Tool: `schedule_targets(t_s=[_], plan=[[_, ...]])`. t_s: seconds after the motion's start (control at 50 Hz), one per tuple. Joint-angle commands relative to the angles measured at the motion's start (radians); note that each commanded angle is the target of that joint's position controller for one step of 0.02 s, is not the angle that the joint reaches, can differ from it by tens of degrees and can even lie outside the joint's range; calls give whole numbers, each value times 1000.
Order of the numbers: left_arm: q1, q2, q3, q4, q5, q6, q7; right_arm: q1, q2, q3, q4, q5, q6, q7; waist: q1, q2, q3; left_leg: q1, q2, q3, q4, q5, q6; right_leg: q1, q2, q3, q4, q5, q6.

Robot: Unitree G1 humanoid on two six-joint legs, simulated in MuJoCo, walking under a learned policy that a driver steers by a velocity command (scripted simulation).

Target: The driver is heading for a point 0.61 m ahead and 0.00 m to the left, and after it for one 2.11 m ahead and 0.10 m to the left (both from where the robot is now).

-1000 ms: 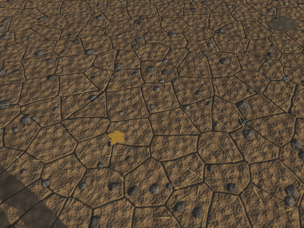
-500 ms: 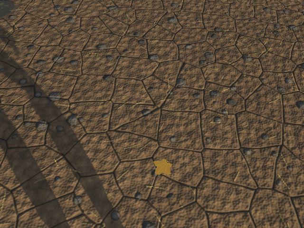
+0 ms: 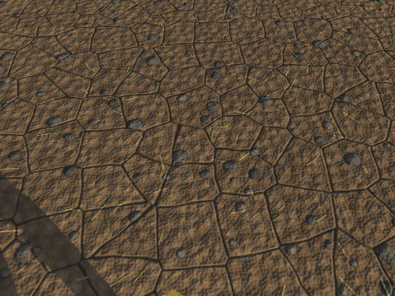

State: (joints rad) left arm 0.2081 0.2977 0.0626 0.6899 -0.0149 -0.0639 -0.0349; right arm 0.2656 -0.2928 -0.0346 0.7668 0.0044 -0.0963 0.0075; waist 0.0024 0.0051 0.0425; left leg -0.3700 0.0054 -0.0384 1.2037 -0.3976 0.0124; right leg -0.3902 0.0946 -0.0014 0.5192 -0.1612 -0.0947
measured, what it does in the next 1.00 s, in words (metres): walks ahead: left foot, then right foot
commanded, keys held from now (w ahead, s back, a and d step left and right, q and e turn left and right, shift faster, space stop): w+e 0.34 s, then w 0.24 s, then w+q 0.10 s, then q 0.32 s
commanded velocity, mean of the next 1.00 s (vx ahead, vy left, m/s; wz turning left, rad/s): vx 0.43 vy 0.00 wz -0.18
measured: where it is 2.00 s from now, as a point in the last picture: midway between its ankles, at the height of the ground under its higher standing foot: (223, 275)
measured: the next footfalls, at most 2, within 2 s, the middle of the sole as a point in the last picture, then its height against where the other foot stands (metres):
left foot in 0.34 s outside the picture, level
right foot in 0.80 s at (264, 267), level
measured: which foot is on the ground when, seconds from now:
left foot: up 0.00-0.32, down 0.34-0.80, up 0.82-1.00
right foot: down 0.00-0.34, up 0.36-0.78, down 0.80-1.00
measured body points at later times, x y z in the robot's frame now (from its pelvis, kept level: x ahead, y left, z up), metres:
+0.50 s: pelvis +0.29 +0.04 +0.01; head +0.31 +0.05 +0.46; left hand +0.47 +0.28 -0.11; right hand +0.33 -0.25 -0.09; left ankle +0.35 +0.14 -0.73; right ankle +0.19 -0.07 -0.64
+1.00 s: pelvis +0.47 -0.06 +0.01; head +0.51 -0.08 +0.46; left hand +0.68 +0.17 -0.08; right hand +0.52 -0.36 -0.11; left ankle +0.48 +0.08 -0.66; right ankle +0.51 -0.18 -0.73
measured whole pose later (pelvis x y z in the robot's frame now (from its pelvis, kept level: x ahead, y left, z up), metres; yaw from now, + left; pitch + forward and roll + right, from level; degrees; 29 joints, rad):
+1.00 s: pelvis +0.47 -0.06 +0.01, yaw -8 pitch +2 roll +0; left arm 0.13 0.25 0.05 0.70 0.02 -0.04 0.00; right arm 0.26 -0.32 -0.07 0.76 0.02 0.03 -0.03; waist -0.02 0.03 0.05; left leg -0.54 0.04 -0.01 1.08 -0.45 -0.09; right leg -0.32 -0.03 -0.09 0.44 -0.14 -0.03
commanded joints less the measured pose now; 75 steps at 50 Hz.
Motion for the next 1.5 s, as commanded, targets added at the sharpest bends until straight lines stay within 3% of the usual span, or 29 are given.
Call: schedule_targets(t_s=[0.02,0.08,0.16,0.24,0.32,0.34,0.36,0.38,0.4,0.42,0.46,0.6,0.72,0.78,0.8,0.82,0.84,0.86,0.9,0.94,1.04,1.2,1.22,1.24,1.26,1.28,1.32,1.34,1.5], plan=[[39,109,26,-71,12,-2,15,-55,-130,-36,-119,-17,-28,0,-3,-26,-80,-280,89,-55,-64,72,-23,264,-269,401,-280,140,-211],[28,138,35,-69,7,-5,29,-43,-94,-26,-120,-24,-2,-11,-24,-50,-58,-231,84,-16,-213,137,-79,127,-226,299,-304,259,-212],[83,163,44,-42,-6,7,47,-201,-51,-8,-154,-19,-6,-8,43,-75,-47,-131,26,2,-539,431,-101,64,-153,228,-275,166,-141],[143,158,45,-17,-16,22,52,-266,-90,-23,-175,2,-20,5,66,-96,-59,-90,-3,-42,-683,457,-84,163,-193,339,-198,52,-112],[116,121,37,-27,-5,30,52,-117,-143,-58,-141,1,-37,4,-31,-124,-103,124,8,-37,-760,341,-3,194,-180,403,-15,64,-53],[118,61,15,-41,5,25,46,9,-188,-73,-132,-18,-42,-4,-88,-48,-217,345,141,-155,-748,285,58,110,-123,335,217,-1,-17],[253,-9,-7,-65,-12,14,46,121,-279,-96,-101,-35,-30,-5,-51,243,-357,682,369,-578,-813,95,223,-209,23,179,557,-330,56],[273,64,-1,-50,-25,9,48,150,-221,-88,-82,-7,-24,5,-64,293,-343,696,422,-806,-892,-156,261,-373,-34,181,731,-424,73],[187,130,16,-43,-23,11,48,108,-148,-69,-91,-2,-21,4,-91,171,-210,588,371,-676,-916,-188,219,-411,-72,192,786,-331,78],[108,134,18,-58,-10,14,49,63,-122,-59,-94,-10,-14,4,-87,96,-132,478,322,-530,-915,-74,188,-396,-102,154,779,-261,82],[42,107,19,-82,2,8,42,11,-85,-43,-83,-20,-10,3,-51,90,-44,315,249,-359,-952,147,178,-343,-147,144,682,-183,79],[-62,15,-19,-105,12,0,21,27,-142,-56,-27,8,-8,2,-44,79,-27,220,209,-148,-1043,388,208,-238,-183,49,286,-1,98],[-195,47,-9,-136,5,-29,3,110,-174,-61,25,26,26,-5,-67,88,-7,240,202,-148,-958,487,160,-79,-111,32,16,134,101],[-42,104,24,-89,32,-40,12,96,-150,-54,22,23,39,-15,28,81,-117,212,120,-116,-735,634,74,226,-101,20,-103,283,46],[75,174,42,-81,51,-37,26,74,-101,-36,-13,0,32,-16,80,3,-238,71,50,-76,-515,417,20,464,-260,146,-41,564,-9],[115,225,48,-88,63,-13,38,227,-6,-6,-10,-16,28,-17,39,-265,-389,-197,-47,-11,-178,-253,-50,742,-540,399,28,874,-156],[136,190,45,-84,43,8,34,258,-90,-24,-1,15,31,-21,65,-269,-469,-255,-29,-83,-18,-312,-64,712,-567,498,-27,708,-216],[96,140,33,-83,31,16,35,175,-143,-44,-8,30,43,-25,68,-180,-345,-322,5,-71,43,-253,-73,617,-504,401,-65,595,-186],[-19,74,10,-75,21,19,35,108,-130,-53,-16,17,79,-39,19,-124,-198,-314,56,-37,18,-150,-92,403,-426,249,-126,519,-143],[-99,79,16,-64,39,15,32,125,-89,-52,-27,14,119,-46,-36,-152,-135,-181,68,-11,-39,-76,-106,197,-391,146,-210,449,-136],[-150,115,35,-34,33,14,53,40,-55,-47,-89,4,141,-30,-38,-131,-134,-81,84,16,-280,111,-82,141,-399,11,-265,371,-142],[-123,164,54,28,-15,51,51,-38,-108,-74,-157,1,162,10,-31,-96,-109,95,28,96,-651,201,18,191,-406,-65,-112,109,-36],[-68,133,48,55,-6,56,49,-6,-143,-89,-151,-3,159,0,-33,-30,-112,183,24,57,-733,318,52,144,-357,-107,-9,23,24],[-37,78,32,46,34,58,44,26,-264,-119,-165,-5,153,-20,-7,252,-121,323,237,-237,-806,705,139,-50,-231,-216,296,-241,126],[-115,82,27,-7,44,61,55,14,-299,-117,-194,-31,137,-17,-43,341,-127,326,384,-494,-856,724,338,-264,-92,-103,535,-529,174],[-160,123,40,-4,31,64,59,24,-247,-103,-191,-34,114,-6,-74,199,-158,321,350,-440,-865,701,344,-282,-108,20,656,-505,163],[-130,119,46,20,17,69,70,-57,-202,-91,-194,-7,94,-11,-21,100,-149,300,259,-314,-844,612,245,-289,-136,63,640,-353,144],[-126,133,51,23,25,71,77,-98,-182,-83,-202,6,98,-19,-5,102,-144,279,241,-293,-844,602,222,-276,-140,70,612,-301,148],[-140,82,34,25,13,66,64,-99,-197,-88,-224,0,120,-45,-15,131,-159,221,179,-331,-849,431,219,-124,-81,85,323,-191,182]])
